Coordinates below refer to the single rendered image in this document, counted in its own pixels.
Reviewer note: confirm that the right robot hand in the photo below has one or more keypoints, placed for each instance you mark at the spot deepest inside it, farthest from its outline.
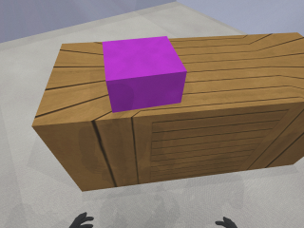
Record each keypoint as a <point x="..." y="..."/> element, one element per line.
<point x="227" y="223"/>

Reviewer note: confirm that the left robot hand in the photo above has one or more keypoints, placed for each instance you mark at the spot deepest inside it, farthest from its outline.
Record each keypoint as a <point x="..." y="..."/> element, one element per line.
<point x="81" y="219"/>

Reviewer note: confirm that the carton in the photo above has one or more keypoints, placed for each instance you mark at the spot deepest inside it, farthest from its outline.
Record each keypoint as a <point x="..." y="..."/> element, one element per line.
<point x="143" y="72"/>

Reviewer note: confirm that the pedestal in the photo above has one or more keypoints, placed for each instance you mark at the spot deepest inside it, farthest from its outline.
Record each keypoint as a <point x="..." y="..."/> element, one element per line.
<point x="241" y="109"/>

